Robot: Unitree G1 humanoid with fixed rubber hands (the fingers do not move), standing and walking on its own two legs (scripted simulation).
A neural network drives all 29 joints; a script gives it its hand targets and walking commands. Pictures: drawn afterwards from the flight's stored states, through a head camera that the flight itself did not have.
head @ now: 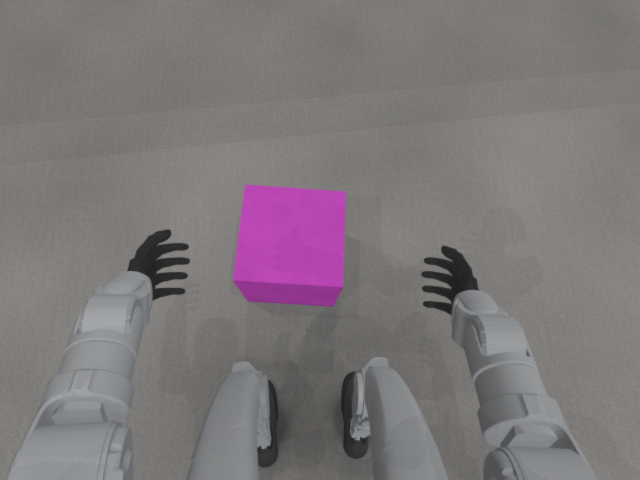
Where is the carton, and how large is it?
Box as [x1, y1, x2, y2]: [233, 185, 345, 306]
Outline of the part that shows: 245,185 233,280 246,299 249,301 332,306 342,287 345,191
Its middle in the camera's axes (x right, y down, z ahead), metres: -0.07 +0.03 +1.02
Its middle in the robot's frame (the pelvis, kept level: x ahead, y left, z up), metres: +0.53 +0.03 -0.56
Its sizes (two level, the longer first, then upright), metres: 0.244 0.236 0.262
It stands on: the floor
